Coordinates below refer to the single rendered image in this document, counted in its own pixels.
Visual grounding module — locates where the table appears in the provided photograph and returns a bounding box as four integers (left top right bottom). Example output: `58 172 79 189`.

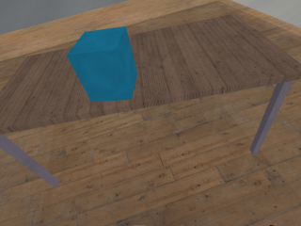
0 13 301 187

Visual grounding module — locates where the carton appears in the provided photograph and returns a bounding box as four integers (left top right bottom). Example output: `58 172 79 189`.
67 26 137 103

